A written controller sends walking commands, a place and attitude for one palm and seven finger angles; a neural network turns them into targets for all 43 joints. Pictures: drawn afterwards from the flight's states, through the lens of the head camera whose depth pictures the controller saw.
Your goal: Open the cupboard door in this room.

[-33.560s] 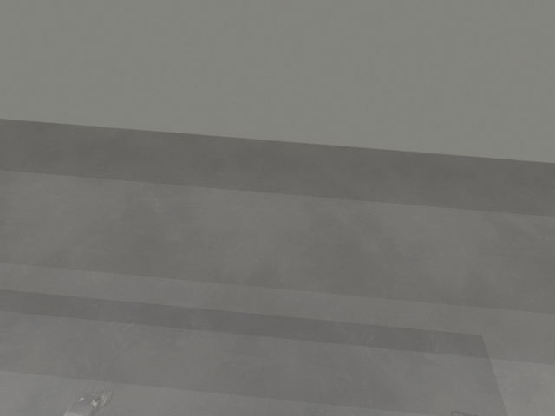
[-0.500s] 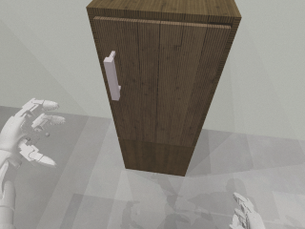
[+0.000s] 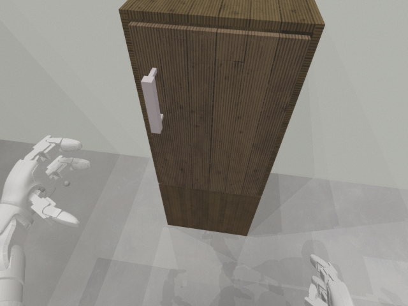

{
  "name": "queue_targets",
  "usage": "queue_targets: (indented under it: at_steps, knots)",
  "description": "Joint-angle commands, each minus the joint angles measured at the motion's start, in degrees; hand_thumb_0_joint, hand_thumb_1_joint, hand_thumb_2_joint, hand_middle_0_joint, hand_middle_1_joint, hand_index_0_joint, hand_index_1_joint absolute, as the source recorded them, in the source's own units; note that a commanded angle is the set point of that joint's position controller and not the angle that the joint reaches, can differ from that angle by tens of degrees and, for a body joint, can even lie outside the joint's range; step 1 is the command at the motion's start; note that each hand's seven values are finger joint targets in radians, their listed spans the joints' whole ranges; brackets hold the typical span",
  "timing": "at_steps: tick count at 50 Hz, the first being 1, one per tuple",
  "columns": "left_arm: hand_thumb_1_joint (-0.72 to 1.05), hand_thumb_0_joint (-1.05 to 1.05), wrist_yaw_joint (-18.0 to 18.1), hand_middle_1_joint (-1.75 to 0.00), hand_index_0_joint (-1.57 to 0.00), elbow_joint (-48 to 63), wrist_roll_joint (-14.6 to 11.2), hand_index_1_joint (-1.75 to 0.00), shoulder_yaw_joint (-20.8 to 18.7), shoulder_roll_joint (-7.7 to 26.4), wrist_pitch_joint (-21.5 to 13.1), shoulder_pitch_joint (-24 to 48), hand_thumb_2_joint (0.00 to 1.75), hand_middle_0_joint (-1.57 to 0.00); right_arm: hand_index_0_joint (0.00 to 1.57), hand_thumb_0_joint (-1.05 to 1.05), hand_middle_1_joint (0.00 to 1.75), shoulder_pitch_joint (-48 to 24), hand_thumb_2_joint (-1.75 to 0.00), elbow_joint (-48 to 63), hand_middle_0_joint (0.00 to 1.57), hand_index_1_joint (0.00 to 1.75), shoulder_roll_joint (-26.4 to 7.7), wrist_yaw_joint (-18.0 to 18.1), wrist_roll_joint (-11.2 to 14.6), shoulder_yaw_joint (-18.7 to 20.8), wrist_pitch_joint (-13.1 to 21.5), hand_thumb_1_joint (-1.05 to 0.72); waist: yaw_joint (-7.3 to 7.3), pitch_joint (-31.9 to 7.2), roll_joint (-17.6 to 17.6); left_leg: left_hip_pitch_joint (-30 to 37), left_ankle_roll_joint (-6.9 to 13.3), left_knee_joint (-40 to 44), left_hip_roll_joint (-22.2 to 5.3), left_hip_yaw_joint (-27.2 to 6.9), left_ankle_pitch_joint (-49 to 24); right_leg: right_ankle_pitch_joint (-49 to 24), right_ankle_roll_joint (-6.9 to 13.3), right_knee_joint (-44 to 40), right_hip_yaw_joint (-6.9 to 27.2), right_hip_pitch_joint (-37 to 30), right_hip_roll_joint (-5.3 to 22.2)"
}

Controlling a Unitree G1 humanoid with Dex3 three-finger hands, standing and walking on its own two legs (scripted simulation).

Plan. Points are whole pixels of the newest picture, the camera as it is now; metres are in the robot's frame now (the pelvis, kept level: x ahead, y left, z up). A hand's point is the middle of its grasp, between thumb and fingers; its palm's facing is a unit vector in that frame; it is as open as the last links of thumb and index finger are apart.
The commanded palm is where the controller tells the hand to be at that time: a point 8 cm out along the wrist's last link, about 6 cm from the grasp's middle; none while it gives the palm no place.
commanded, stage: move the hooked fingers beside the handle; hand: left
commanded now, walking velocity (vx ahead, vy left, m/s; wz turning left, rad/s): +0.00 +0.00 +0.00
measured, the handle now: (155, 101) +0.55 +0.17 +0.09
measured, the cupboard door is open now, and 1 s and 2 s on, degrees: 0 0 0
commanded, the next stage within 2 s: none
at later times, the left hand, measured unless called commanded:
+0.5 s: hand (91, 152) +0.36 +0.26 +0.11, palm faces -0.06 -1.00 +0.00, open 14.0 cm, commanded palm +0.34 +0.31 +0.11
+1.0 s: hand (103, 136) +0.41 +0.25 +0.10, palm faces -0.04 -1.00 +0.01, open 14.0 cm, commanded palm +0.40 +0.30 +0.10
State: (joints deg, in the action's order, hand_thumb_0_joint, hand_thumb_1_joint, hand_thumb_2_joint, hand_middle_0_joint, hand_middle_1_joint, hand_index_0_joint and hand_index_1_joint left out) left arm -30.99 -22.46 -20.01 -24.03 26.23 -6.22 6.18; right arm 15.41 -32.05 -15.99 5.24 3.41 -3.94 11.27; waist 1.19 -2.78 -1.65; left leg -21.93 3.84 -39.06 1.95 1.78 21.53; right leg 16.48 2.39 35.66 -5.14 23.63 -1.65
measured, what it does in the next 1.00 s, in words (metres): stands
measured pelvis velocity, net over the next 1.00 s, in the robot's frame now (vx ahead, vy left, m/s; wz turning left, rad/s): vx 0.00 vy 0.00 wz -0.02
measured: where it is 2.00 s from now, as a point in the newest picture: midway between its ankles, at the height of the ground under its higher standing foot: outside the picture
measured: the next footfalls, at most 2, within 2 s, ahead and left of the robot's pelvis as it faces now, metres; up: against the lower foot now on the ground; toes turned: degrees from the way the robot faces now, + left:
none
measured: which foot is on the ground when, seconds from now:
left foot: down 0.00-1.00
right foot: down 0.00-1.00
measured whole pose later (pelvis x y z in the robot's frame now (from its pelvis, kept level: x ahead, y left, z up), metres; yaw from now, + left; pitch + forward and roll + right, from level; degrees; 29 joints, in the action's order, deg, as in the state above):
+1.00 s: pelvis +0.00 +0.00 -0.01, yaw -1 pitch +10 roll -2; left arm -28.3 -52.0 -13.9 -23.5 30.7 -12.8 33.8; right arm 19.6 -33.4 -16.8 3.8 2.9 -3.2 3.7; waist -3.3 -4.0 -0.3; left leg -29.9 3.8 -41.9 1.2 2.8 22.2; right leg 16.6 2.5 38.3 -4.3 31.9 -2.2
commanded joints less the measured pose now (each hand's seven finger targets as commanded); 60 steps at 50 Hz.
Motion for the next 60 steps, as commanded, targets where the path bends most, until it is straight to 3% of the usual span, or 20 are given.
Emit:
queue_targets:
  at_steps: [1, 3, 6, 8, 10, 13, 19, 24, 25, 28, 30, 34, 37, 42, 48, 52, 54, 57, 58, 60]
  knots:
    - [-0.50, 0.00, 0.4, -1.20, -0.30, 11.2, -1.3, -1.20, -4.7, 15.8, -3.9, 19.0, 0.30, -0.30, 0.20, 0.00, 0.30, -3.1, -0.90, 7.6, 0.20, 0.30, -8.3, 1.2, 0.5, 3.6, 2.9, -0.90, -1.49, -11.9, -2.3, 3.9, -3.0, 6.3, -2.0, -5.5, -15.2, -9.5, -0.1, -3.3, 3.2, -4.9, 0.6]
    - [-0.50, 0.00, 0.5, -1.20, -0.30, 10.6, -1.3, -1.20, -4.9, 17.0, -4.5, 22.8, 0.30, -0.30, 0.20, 0.00, 0.30, -2.9, -0.90, 7.2, 0.20, 0.30, -8.4, 1.4, 0.4, 3.5, 2.7, -0.90, -1.83, -11.8, -3.0, 3.5, -3.0, 6.3, -2.0, -5.4, -14.0, -8.6, 0.0, -3.5, 3.5, -4.9, 0.6]
    - [-0.50, 0.00, 0.6, -1.20, -0.30, 7.5, -0.5, -1.20, -2.8, 15.4, -4.9, 25.0, 0.30, -0.30, 0.20, 0.00, 0.30, -2.4, -0.90, 6.5, 0.20, 0.30, -8.3, 1.8, 0.4, 3.4, 2.7, -0.90, -2.53, -11.7, -3.7, 3.7, -2.9, 6.1, -1.9, -5.5, -13.4, -8.0, 0.0, -3.4, 3.5, -3.6, 0.8]
    - [-0.50, 0.00, 0.4, -1.20, -0.30, 5.6, -0.2, -1.20, -4.0, 17.7, -5.0, 27.3, 0.30, -0.30, 0.20, 0.00, 0.30, -2.0, -0.90, 6.1, 0.20, 0.30, -8.5, 1.8, 0.3, 3.4, 2.2, -0.90, -2.32, -12.4, -4.2, 3.0, -2.9, 5.7, -1.8, -5.2, -13.9, -8.7, 0.1, -3.3, 4.0, -4.6, 1.0]
    - [-0.50, 0.00, 0.2, -1.20, -0.30, 3.2, 0.2, -1.20, -4.4, 17.9, -5.0, 25.7, 0.30, -0.30, 0.20, 0.00, 0.30, -1.6, -0.90, 6.2, 0.20, 0.30, -8.6, 1.7, 0.3, 3.5, 1.9, -0.90, -1.89, -13.8, -3.3, 2.5, -2.8, 5.4, -1.7, -4.9, -15.2, -10.2, 0.1, -2.8, 3.9, -5.4, 1.1]
    - [-0.50, 0.00, -0.1, -1.20, -0.30, 1.3, 0.4, -1.20, -3.4, 18.1, -4.9, 30.2, 0.30, -0.30, 0.20, 0.00, 0.30, -1.2, -0.90, 6.0, 0.20, 0.30, -8.6, 1.4, 0.3, 3.3, 1.3, -0.90, -2.33, -14.6, -4.1, 1.8, -2.8, 4.9, -1.6, -4.7, -16.0, -11.6, 0.1, -2.3, 4.3, -5.6, 1.2]
    - [-0.50, 0.00, 0.2, -1.20, -0.30, -0.1, 0.4, -1.20, -3.4, 17.7, -6.2, 30.8, 0.30, -0.30, 0.20, 0.00, 0.30, 0.6, -0.90, 6.5, 0.20, 0.30, -8.8, 0.6, 0.2, 3.9, 0.6, -0.90, -1.71, -18.7, -3.2, 3.1, -3.2, 4.2, -1.9, -4.8, -21.5, -15.6, 0.1, -1.0, 4.0, -6.7, 0.9]
    - [-0.50, 0.00, 1.1, -1.20, -0.30, -3.8, 0.9, -1.20, -5.6, 19.6, -5.9, 29.6, 0.30, -0.30, 0.20, 0.00, 0.30, 2.1, -0.90, 6.0, 0.20, 0.30, -9.2, 0.0, 0.2, 4.3, -0.7, -0.90, -1.29, -17.7, -1.6, 0.8, -3.0, 4.1, -1.9, -4.1, -22.5, -17.7, 0.0, -0.8, 4.2, -7.5, 0.9]
    - [-0.50, 0.00, 1.2, -1.20, -0.30, -3.9, 1.2, -1.20, -4.2, 18.3, -5.7, 30.9, 0.30, -0.30, 0.20, 0.00, 0.30, 2.1, -0.90, 6.2, 0.20, 0.30, -9.2, 0.0, 0.2, 4.1, -1.0, -0.90, -1.90, -17.0, -1.2, 0.3, -2.9, 4.3, -1.9, -4.1, -21.5, -17.1, -0.1, -0.9, 4.2, -6.7, 0.9]
    - [-0.50, 0.00, 1.6, -1.20, -0.30, -4.7, 1.9, -1.20, -4.9, 20.4, -6.1, 35.1, 0.30, -0.30, 0.20, 0.00, 0.30, 2.8, -0.90, 5.9, 0.20, 0.30, -9.4, -0.1, 0.1, 4.2, -1.8, -0.90, -2.28, -17.3, -2.7, 0.1, -2.8, 4.1, -1.9, -3.9, -21.4, -17.2, 0.0, -0.9, 4.7, -6.6, 0.8]
    - [-0.50, 0.00, 1.9, -1.20, -0.30, -6.1, 2.4, -1.20, -3.9, 19.7, -6.8, 38.0, 0.30, -0.30, 0.20, 0.00, 0.30, 3.2, -0.90, 5.5, 0.20, 0.30, -9.3, 0.0, 0.2, 4.3, -2.2, -0.90, -3.32, -16.7, -2.4, -0.2, -2.6, 4.0, -1.9, -3.8, -18.7, -15.0, -0.2, -1.2, 4.7, -5.2, 0.8]
    - [-0.50, 0.00, 1.9, -1.20, -0.30, -5.0, 2.7, -1.20, -1.7, 18.4, -9.2, 43.0, 0.30, -0.30, 0.20, 0.00, 0.30, 4.2, -0.90, 5.0, 0.20, 0.30, -9.2, 0.1, 0.1, 4.4, -2.5, -0.90, -3.76, -20.3, -6.2, 3.9, -3.2, 3.4, -2.1, -4.6, -21.9, -15.4, 0.1, -0.7, 4.6, -4.1, 0.5]
    - [-0.50, 0.00, 1.8, -1.20, -0.30, -8.0, 2.4, -1.20, -2.1, 18.5, -9.4, 42.2, 0.30, -0.30, 0.20, 0.00, 0.30, 5.1, -0.90, 4.3, 0.20, 0.30, -9.5, 0.0, 0.0, 4.5, -3.2, -0.90, -3.69, -20.8, -4.0, 3.9, -3.3, 2.8, -2.4, -4.7, -24.5, -17.3, 0.1, -0.4, 4.4, -4.2, 0.3]
    - [-0.50, 0.00, 2.1, -1.20, -0.30, -16.6, 3.4, -1.20, -3.4, 20.5, -7.7, 43.7, 0.30, -0.30, 0.20, 0.00, 0.30, 5.4, -0.90, 4.1, 0.20, 0.30, -10.1, -0.3, 0.1, 4.3, -4.7, -0.90, -3.71, -16.1, -0.4, -2.5, -2.6, 3.5, -2.1, -4.1, -18.7, -15.3, 0.1, -0.4, 4.5, -4.0, 0.7]
    - [-0.50, 0.00, 3.0, -1.20, -0.30, -16.6, 4.9, -1.20, -3.7, 23.1, -11.2, 51.6, 0.30, -0.30, 0.20, 0.00, 0.30, 7.0, -0.90, 3.9, 0.20, 0.30, -10.1, -0.7, -0.3, 4.6, -5.9, -0.90, -4.52, -21.2, -4.1, -0.4, -2.8, 2.1, -2.3, -4.0, -20.8, -16.1, 0.0, 0.5, 5.2, -3.4, 0.4]
    - [-0.50, 0.00, 2.4, -1.20, -0.30, -22.8, 5.2, -1.20, -2.7, 23.6, -13.1, 58.1, 0.30, -0.30, 0.20, 0.00, 0.30, 8.0, -0.90, 2.4, 0.20, 0.30, -10.6, -0.3, -0.2, 4.3, -6.6, -0.90, -6.68, -19.0, -1.9, -3.3, -2.1, 1.4, -2.4, -4.1, -16.4, -13.3, -0.2, 0.7, 5.4, -1.4, 0.3]
    - [-0.50, 0.00, 1.9, -1.20, -0.30, -25.4, 5.9, -1.20, -0.7, 22.2, -13.1, 60.7, 0.30, -0.30, 0.20, 0.00, 0.30, 8.6, -0.90, 1.8, 0.20, 0.30, -10.7, -0.2, -0.2, 4.2, -6.8, -0.90, -7.48, -19.3, -3.6, -3.0, -2.2, 1.4, -2.4, -4.4, -15.4, -11.8, -0.4, 0.7, 5.2, 0.6, 0.4]
    - [-0.50, 0.00, 1.8, -1.20, -0.30, -27.0, 6.5, -1.20, -2.1, 24.7, -13.4, 61.3, 0.30, -0.30, 0.20, 0.00, 0.30, 9.8, -0.90, 1.2, 0.20, 0.30, -11.2, -0.3, -0.5, 4.4, -7.3, -0.90, -6.61, -21.8, -6.7, -1.5, -2.7, 0.6, -2.4, -5.0, -18.2, -12.2, 0.1, 1.5, 5.0, 1.4, 0.3]
    - [-0.50, 0.00, 1.6, -1.20, -0.30, -27.2, 6.7, -1.20, -1.1, 23.9, -13.3, 61.6, 0.30, -0.30, 0.20, 0.00, 0.30, 10.2, -0.90, 1.2, 0.20, 0.30, -11.1, -0.5, -0.6, 4.4, -7.5, -0.90, -7.11, -23.1, -6.4, -0.4, -2.9, 0.5, -2.6, -5.2, -19.3, -12.7, -0.1, 1.6, 4.8, 2.0, 0.3]
    - [-0.50, 0.00, 1.7, -1.20, -0.30, -30.2, 6.9, -1.20, -1.0, 23.8, -13.1, 62.6, 0.30, -0.30, 0.20, 0.00, 0.30, 10.8, -0.90, 0.7, 0.20, 0.30, -11.3, -0.5, -0.7, 4.3, -8.0, -0.90, -7.79, -21.4, -4.3, -2.2, -2.6, 0.1, -2.8, -5.2, -17.9, -11.9, -0.3, 1.6, 4.7, 3.2, 0.2]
